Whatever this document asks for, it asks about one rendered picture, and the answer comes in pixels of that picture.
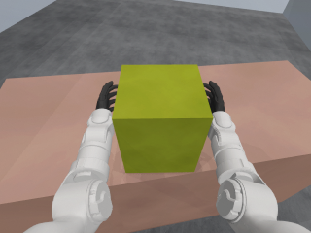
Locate robot left upper arm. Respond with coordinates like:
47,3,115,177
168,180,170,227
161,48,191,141
23,179,113,233

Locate robot left hand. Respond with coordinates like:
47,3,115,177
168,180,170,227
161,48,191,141
95,81,118,112

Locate left robot forearm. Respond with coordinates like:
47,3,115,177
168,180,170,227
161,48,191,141
52,108,115,217

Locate right robot forearm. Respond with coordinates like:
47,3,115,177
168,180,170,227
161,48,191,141
207,111,278,214

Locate pedestal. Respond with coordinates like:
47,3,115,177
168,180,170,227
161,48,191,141
0,60,311,233

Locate robot right upper arm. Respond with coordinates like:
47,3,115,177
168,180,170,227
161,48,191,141
216,178,311,233

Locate carton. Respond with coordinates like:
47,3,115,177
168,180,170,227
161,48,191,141
112,64,213,173

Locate robot right hand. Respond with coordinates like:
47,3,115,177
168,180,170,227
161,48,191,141
203,81,225,113

